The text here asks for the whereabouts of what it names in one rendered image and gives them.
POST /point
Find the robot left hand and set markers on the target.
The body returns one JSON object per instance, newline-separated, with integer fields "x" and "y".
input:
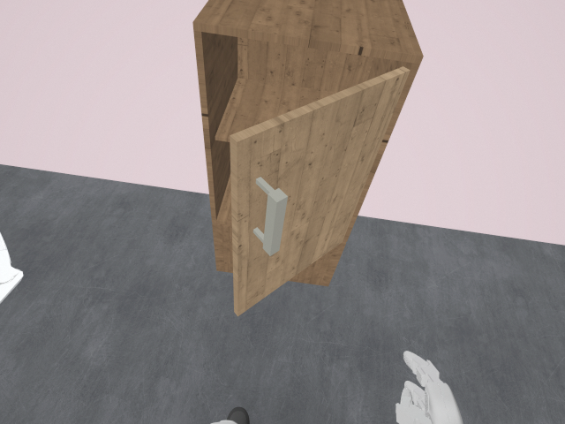
{"x": 9, "y": 276}

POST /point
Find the handle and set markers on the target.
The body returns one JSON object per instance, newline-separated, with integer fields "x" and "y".
{"x": 276, "y": 207}

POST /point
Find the cupboard door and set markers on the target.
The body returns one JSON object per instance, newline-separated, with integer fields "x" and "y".
{"x": 320, "y": 155}

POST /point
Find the robot right hand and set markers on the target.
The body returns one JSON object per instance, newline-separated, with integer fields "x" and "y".
{"x": 435, "y": 405}

